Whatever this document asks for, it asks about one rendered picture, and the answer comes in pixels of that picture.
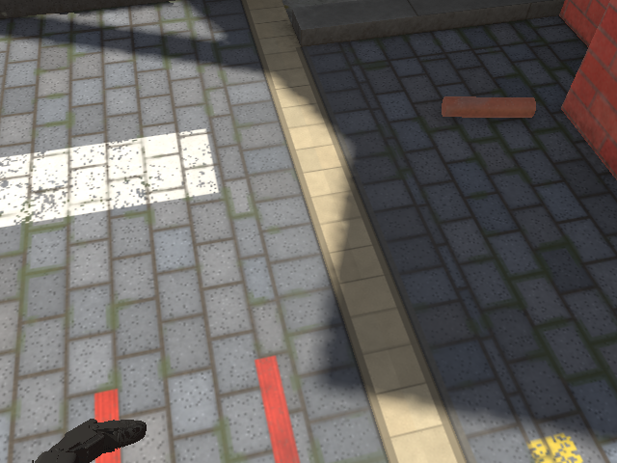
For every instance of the left robot hand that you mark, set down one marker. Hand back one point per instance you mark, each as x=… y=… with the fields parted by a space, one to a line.
x=87 y=441

